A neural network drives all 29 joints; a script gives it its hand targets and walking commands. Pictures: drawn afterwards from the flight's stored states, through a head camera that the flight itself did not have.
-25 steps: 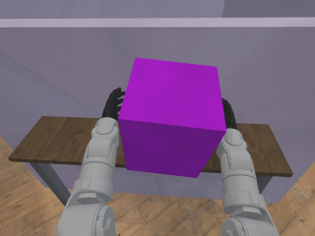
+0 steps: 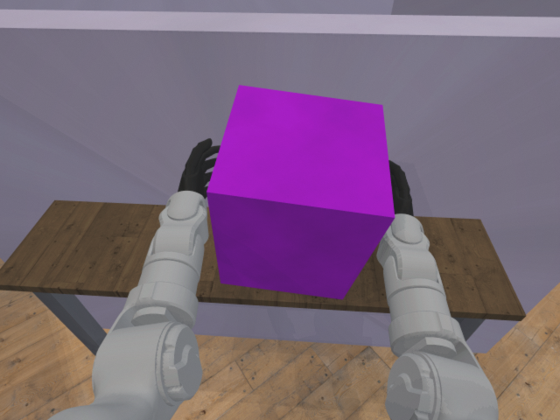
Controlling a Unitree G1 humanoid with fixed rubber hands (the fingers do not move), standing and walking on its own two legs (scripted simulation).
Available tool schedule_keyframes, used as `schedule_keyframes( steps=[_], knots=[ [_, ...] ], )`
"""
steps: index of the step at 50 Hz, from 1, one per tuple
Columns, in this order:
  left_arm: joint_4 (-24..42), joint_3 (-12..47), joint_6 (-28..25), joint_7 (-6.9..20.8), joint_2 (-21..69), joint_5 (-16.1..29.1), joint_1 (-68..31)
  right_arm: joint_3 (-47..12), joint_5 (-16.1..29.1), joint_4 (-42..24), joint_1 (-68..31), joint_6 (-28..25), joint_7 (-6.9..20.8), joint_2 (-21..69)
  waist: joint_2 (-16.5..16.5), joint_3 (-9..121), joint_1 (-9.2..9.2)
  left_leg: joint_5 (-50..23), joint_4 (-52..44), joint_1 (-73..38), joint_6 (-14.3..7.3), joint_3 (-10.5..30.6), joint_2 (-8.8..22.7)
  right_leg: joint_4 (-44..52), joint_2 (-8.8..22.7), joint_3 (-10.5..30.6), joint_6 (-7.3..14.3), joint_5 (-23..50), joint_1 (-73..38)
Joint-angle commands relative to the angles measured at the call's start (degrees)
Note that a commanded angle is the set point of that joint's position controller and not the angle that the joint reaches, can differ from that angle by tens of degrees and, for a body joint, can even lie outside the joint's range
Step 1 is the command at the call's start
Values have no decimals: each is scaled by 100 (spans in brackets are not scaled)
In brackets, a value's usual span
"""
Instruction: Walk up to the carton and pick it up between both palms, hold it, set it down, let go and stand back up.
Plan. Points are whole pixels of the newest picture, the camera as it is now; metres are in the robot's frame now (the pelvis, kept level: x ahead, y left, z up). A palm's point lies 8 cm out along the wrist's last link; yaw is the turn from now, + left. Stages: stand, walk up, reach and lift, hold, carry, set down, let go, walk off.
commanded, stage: set down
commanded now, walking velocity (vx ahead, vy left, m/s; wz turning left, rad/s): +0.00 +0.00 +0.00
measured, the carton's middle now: (295, 201) +0.44 -0.03 +0.11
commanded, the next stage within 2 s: none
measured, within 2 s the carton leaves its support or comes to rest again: neither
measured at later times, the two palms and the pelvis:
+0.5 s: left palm (180, 187) +0.46 +0.15 +0.13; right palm (371, 206) +0.42 -0.15 +0.10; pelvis +0.03 +0.03 +0.00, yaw +1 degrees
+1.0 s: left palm (200, 187) +0.43 +0.11 +0.15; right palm (403, 210) +0.39 -0.18 +0.12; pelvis -0.01 +0.01 +0.00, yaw +0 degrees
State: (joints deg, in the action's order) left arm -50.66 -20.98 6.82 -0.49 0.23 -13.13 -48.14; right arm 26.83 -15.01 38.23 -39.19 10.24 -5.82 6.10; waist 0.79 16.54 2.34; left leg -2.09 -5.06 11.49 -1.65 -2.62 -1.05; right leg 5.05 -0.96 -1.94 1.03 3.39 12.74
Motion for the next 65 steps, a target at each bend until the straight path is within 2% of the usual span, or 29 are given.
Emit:
schedule_keyframes(
  steps=[1, 7, 12, 14, 19, 22, 27, 29, 31, 38, 47, 53, 59, 65],
  knots=[
    [777, 1461, -531, 659, 2498, 208, -3730, -2109, 197, -925, -4541, -540, 542, 2511, -201, 3058, 3, -1801, 399, -1044, -234, 200, -43, -766, 137, 123, -195, 2867, -2073],
    [834, 1869, -668, 683, 2839, 436, -3786, -2368, 333, -1039, -4615, -675, 519, 2731, -7, 3607, 78, -3124, 643, -1517, -110, 310, -4, -833, 135, 192, -141, 3762, -2095],
    [996, 2279, -683, 597, 3080, 689, -3722, -2649, 529, -1190, -4583, -708, 521, 2760, 96, 3873, 94, -4250, 971, -1926, 49, 384, 28, -861, 101, 209, -66, 4270, -2039],
    [1086, 2412, -664, 538, 3125, 757, -3682, -2680, 601, -1186, -4510, -685, 517, 2709, 223, 3916, 132, -4600, 1121, -2221, 125, 413, 69, -788, 91, 202, -20, 4143, -1822],
    [1286, 2604, -532, 369, 3249, 901, -3782, -2625, 663, -1158, -4534, -570, 558, 2514, 298, 3829, 238, -5303, 1491, -2801, 297, 497, 172, -611, 24, 189, 123, 3807, -1312],
    [1255, 2567, -423, 292, 3312, 871, -3837, -2479, 652, -1102, -4643, -486, 598, 2344, 419, 3658, 248, -5347, 1631, -2973, 371, 528, 211, -470, 0, 183, 211, 3356, -1053],
    [1236, 2435, -286, 168, 3308, 855, -3995, -2233, 627, -953, -4802, -356, 699, 2122, 336, 3511, 288, -5334, 1767, -3101, 435, 608, 284, -398, -31, 191, 320, 2925, -876],
    [1207, 2358, -228, 123, 3289, 785, -4056, -2129, 632, -876, -4875, -321, 751, 2058, 404, 3440, 255, -5219, 1780, -3126, 443, 584, 290, -361, -35, 190, 346, 2676, -820],
    [1113, 2230, -172, 92, 3255, 733, -4063, -2022, 573, -789, -4994, -276, 806, 1947, 262, 3348, 245, -5040, 1782, -3102, 437, 619, 311, -341, -46, 200, 377, 2484, -778],
    [841, 1758, -47, 105, 3117, 492, -4275, -1613, 375, -445, -5259, -174, 957, 1786, 84, 3061, 186, -4234, 1554, -2794, 338, 564, 284, -333, -51, 175, 334, 2107, -837],
    [355, 895, -78, 359, 2493, -22, -4223, -1090, -62, -185, -5214, -166, 940, 1665, -234, 2636, 125, -1871, 738, -1678, -30, 323, 145, -340, 28, 77, 68, 1512, -1146],
    [11, 407, -318, 584, 1971, -369, -4028, -951, -325, -131, -4997, -367, 777, 1710, -343, 2675, 37, -629, 154, -730, -321, 170, 28, -474, 119, 53, -189, 1632, -1583],
    [-65, 374, -815, 753, 1852, -431, -3962, -1155, -392, -240, -4840, -799, 580, 2015, -380, 3318, -18, -562, -29, -204, -478, 149, -26, -727, 177, 91, -337, 2313, -1873],
    [-296, 755, -1282, 932, 2486, -435, -3919, -1554, -417, -170, -4758, -1236, 549, 2734, -293, 3970, 35, -1001, -59, -105, -498, 177, -43, -885, 234, 129, -407, 3142, -2032]
  ],
)
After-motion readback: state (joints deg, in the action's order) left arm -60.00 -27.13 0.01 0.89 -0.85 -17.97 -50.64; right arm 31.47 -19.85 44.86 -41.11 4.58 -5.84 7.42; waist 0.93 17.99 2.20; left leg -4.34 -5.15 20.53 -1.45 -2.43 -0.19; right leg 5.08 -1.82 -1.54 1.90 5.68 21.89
